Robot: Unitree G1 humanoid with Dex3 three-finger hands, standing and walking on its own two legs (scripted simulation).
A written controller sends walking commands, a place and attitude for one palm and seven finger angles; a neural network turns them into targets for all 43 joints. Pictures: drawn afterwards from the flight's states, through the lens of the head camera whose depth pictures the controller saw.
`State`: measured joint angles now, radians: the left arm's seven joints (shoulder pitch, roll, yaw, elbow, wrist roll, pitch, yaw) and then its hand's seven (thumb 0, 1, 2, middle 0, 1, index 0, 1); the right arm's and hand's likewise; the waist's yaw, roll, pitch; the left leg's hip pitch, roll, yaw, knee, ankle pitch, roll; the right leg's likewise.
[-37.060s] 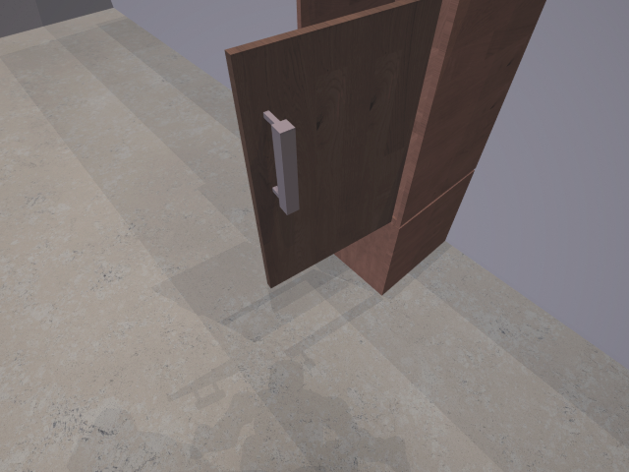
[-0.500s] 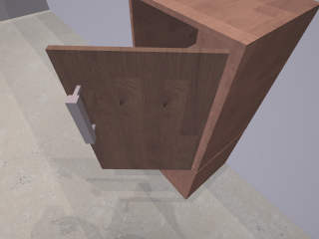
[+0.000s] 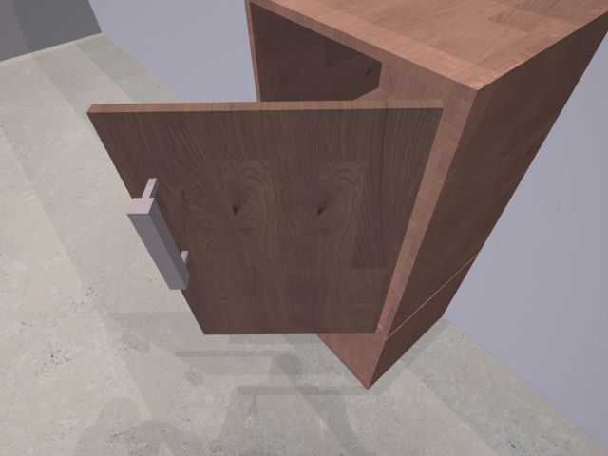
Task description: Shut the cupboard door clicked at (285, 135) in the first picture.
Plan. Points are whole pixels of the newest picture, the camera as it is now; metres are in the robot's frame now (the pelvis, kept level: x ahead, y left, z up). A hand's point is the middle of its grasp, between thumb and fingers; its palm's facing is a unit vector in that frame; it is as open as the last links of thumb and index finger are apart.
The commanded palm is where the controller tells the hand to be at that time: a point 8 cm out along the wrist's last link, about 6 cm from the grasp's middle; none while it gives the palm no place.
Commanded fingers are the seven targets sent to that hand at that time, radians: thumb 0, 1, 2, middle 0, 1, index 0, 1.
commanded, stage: come to a stop and stand still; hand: left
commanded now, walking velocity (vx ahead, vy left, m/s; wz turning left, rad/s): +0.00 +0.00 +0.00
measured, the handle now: (166, 236) +0.39 +0.23 +0.06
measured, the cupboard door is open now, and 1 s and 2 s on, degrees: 50 50 50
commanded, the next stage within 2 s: look again from close up in 0.32 s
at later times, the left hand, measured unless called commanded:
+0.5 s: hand out of the picture +0.01 +0.16 -0.17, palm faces +0.02 -0.98 -0.20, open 7.3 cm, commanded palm none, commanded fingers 0.00 0.90 0.90 -0.20 -0.30 -0.20 -0.30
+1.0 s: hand out of the picture +0.00 +0.15 -0.17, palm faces +0.02 -0.98 -0.19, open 7.3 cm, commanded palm none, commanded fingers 0.00 0.90 0.90 -0.20 -0.30 -0.20 -0.30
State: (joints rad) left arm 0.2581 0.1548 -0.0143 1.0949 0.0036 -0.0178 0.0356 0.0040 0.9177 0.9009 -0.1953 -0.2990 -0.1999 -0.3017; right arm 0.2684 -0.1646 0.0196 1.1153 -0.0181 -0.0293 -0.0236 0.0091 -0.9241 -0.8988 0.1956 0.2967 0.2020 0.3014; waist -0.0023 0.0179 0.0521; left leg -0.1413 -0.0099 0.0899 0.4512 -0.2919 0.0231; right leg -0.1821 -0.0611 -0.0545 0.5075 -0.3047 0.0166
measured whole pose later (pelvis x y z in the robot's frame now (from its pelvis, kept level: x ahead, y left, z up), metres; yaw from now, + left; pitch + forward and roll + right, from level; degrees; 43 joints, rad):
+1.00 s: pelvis +0.00 -0.02 +0.00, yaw +0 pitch -1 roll +1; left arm 0.28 0.15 -0.01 1.11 0.00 -0.02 0.03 0.00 0.92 0.90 -0.20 -0.30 -0.20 -0.30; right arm 0.27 -0.14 0.02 1.16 -0.02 -0.02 -0.03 0.01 -0.92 -0.90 0.20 0.30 0.20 0.30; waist 0.00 -0.01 0.06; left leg -0.10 0.02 0.08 0.39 -0.26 -0.01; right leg -0.14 -0.03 -0.07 0.44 -0.28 -0.01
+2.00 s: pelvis +0.00 +0.01 +0.00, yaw +0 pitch -1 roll +1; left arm 0.27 0.15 -0.02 1.10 0.00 -0.02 0.04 0.01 0.92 0.90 -0.20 -0.30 -0.20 -0.30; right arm 0.29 -0.15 0.02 1.12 -0.02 -0.03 -0.02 0.01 -0.93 -0.90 0.20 0.30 0.20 0.30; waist -0.01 0.02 0.05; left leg -0.15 -0.01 0.10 0.48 -0.31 0.03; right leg -0.18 -0.06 -0.05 0.52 -0.31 0.02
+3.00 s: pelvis +0.00 -0.01 +0.00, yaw +1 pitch +0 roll +1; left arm 0.48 0.20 0.02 0.34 -0.11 -0.03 0.10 0.03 0.94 0.90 -0.21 -0.31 -0.21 -0.31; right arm 0.36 -0.19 0.01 0.95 0.02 -0.24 -0.07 0.02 -0.93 -0.90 0.20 0.30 0.21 0.30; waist -0.01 -0.01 0.02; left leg -0.21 0.00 0.08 0.51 -0.31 0.01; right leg -0.25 -0.06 -0.06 0.59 -0.33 0.00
